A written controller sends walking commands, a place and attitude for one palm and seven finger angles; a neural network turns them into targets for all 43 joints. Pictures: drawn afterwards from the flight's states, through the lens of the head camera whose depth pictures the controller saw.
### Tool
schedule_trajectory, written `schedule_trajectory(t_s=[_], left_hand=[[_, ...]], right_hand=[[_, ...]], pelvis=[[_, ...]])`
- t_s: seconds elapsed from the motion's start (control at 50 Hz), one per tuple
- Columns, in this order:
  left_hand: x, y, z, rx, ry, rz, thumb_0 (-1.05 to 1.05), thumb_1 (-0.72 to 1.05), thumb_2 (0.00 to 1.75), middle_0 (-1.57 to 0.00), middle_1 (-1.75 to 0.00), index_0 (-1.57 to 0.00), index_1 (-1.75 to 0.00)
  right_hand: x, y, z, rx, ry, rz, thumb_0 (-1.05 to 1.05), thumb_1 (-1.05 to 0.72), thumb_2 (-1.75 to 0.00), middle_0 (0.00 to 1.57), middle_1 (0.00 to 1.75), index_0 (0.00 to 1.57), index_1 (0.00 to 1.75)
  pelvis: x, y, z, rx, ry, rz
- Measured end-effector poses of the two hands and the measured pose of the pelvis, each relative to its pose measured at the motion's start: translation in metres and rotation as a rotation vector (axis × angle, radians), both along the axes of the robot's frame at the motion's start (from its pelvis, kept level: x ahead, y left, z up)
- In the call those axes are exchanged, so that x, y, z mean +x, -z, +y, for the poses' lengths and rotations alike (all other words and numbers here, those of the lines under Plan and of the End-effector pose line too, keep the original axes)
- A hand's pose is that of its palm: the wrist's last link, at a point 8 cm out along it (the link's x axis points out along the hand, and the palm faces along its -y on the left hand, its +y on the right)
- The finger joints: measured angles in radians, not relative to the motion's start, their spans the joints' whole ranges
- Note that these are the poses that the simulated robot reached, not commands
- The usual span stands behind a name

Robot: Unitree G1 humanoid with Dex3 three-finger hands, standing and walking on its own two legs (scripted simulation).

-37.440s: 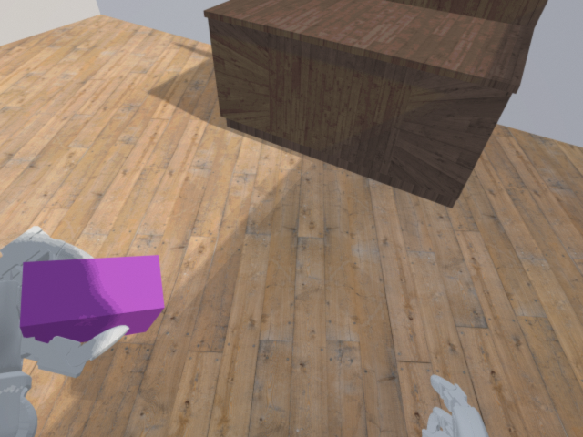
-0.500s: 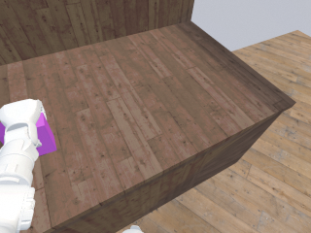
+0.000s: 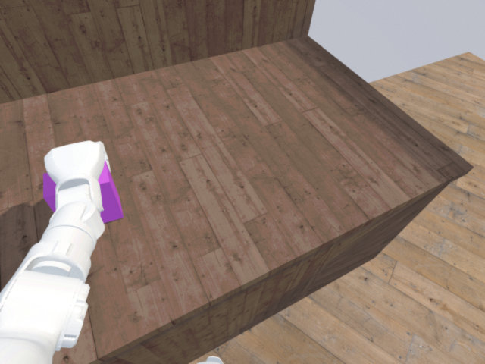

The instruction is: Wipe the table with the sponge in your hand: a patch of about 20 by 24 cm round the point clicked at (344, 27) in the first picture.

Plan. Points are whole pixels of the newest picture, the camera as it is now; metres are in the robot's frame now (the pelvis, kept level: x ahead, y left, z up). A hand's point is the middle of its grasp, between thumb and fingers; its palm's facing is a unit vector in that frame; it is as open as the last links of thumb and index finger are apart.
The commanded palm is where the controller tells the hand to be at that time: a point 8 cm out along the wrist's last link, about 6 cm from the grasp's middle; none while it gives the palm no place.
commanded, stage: slide across to the middle lane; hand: left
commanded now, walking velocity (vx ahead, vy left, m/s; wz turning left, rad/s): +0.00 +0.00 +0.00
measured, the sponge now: (89, 203) +0.41 +0.31 -0.02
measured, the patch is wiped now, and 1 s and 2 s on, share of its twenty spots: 0.35 0.50 0.65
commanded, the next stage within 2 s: wipe back along the middle lane in 0.24 s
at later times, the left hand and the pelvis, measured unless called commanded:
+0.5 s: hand (117, 177) +0.43 +0.25 +0.03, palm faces -0.11 -0.01 -0.99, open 9.8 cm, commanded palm +0.41 +0.23 +0.08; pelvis +0.02 -0.03 +0.01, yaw +0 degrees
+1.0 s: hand (121, 203) +0.38 +0.23 +0.03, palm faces -0.08 -0.03 -1.00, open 9.8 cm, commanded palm +0.34 +0.21 +0.07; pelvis +0.02 -0.04 +0.01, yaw +0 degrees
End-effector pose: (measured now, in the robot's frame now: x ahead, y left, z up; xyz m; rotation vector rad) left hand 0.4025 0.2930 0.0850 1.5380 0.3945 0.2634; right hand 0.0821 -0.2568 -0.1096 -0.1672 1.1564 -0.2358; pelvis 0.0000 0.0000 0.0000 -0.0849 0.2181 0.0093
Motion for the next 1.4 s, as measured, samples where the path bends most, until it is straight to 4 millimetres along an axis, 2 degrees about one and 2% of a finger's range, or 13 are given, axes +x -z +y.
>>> schedule_trajectory(t_s=[0.22, 0.48, 0.64, 0.82, 0.92, 1.02, 1.14, 1.4], left_hand=[[0.01, 0.0, -0.025, 0.008, -0.036, -0.002, 0.0, -0.5, 1.09, -0.77, -1.4, -0.78, -1.39], [0.018, -0.002, -0.048, 0.018, -0.029, 0.035, 0.0, -0.5, 1.08, -0.77, -1.4, -0.77, -1.39], [0.002, 0.001, -0.056, -0.002, -0.041, 0.014, 0.0, -0.48, 1.08, -0.75, -1.41, -0.76, -1.4], [-0.023, 0.002, -0.064, 0.003, -0.052, 0.005, 0.0, -0.47, 1.07, -0.74, -1.43, -0.74, -1.41], [-0.033, 0.002, -0.067, -0.004, -0.05, 0.008, 0.0, -0.46, 1.07, -0.73, -1.43, -0.73, -1.42], [-0.042, 0.002, -0.072, -0.005, -0.037, 0.001, 0.0, -0.46, 1.07, -0.73, -1.43, -0.73, -1.42], [-0.055, 0.003, -0.075, -0.022, -0.04, -0.018, -0.01, -0.46, 1.07, -0.73, -1.43, -0.73, -1.42], [-0.071, 0.004, -0.084, -0.026, -0.04, -0.033, -0.01, -0.46, 1.07, -0.73, -1.43, -0.73, -1.42]], right_hand=[[0.015, 0.001, 0.001, 0.036, -0.017, -0.024, 0.0, -0.91, -0.9, 0.21, 0.3, 0.2, 0.29], [0.006, 0.001, -0.026, 0.033, 0.016, 0.022, 0.0, -0.91, -0.9, 0.2, 0.3, 0.2, 0.29], [0.014, -0.002, -0.04, 0.048, 0.035, 0.013, 0.0, -0.91, -0.9, 0.2, 0.29, 0.2, 0.29], [0.057, -0.014, -0.044, 0.053, -0.009, -0.081, 0.01, -0.91, -0.9, 0.2, 0.29, 0.2, 0.29], [0.081, -0.022, -0.039, 0.054, -0.04, -0.139, 0.01, -0.91, -0.9, 0.2, 0.29, 0.2, 0.29], [0.095, -0.027, -0.032, 0.063, -0.064, -0.179, 0.0, -0.91, -0.9, 0.2, 0.29, 0.2, 0.29], [0.101, -0.028, -0.022, 0.081, -0.081, -0.196, 0.0, -0.91, -0.9, 0.2, 0.29, 0.2, 0.29], [0.095, -0.024, -0.01, 0.104, -0.091, -0.19, 0.01, -0.91, -0.9, 0.2, 0.29, 0.2, 0.29]], pelvis=[[0.004, -0.002, -0.006, 0.011, 0.008, 0.006], [0.014, -0.006, -0.027, 0.021, 0.011, 0.002], [0.024, -0.01, -0.038, 0.034, 0.027, -0.024], [0.024, -0.013, -0.044, 0.042, 0.015, -0.062], [0.022, -0.014, -0.045, 0.044, 0.011, -0.071], [0.021, -0.014, -0.044, 0.045, 0.007, -0.081], [0.02, -0.014, -0.042, 0.046, 0.007, -0.095], [0.015, -0.014, -0.036, 0.046, 0.011, -0.111]])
